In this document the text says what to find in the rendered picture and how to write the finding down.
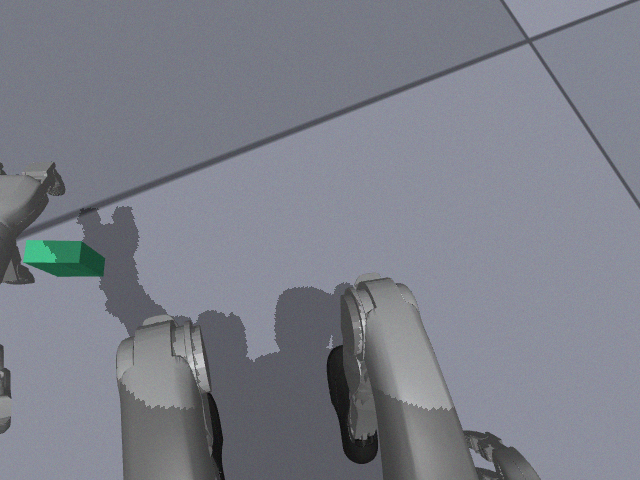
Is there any left robot foot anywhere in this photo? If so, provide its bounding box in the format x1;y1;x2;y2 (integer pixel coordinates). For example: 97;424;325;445
207;393;225;480

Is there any carton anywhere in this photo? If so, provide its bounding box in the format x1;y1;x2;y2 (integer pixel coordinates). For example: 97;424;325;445
23;240;105;277

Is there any left robot arm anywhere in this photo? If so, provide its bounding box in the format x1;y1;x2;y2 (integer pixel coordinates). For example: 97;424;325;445
0;224;16;434

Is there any left robot hand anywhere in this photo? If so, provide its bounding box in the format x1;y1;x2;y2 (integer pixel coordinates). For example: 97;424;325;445
0;162;65;285

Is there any right robot foot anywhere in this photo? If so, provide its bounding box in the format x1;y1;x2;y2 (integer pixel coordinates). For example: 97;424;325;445
327;345;378;464

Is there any right robot hand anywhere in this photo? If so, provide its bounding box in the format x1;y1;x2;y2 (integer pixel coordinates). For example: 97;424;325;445
463;430;541;480

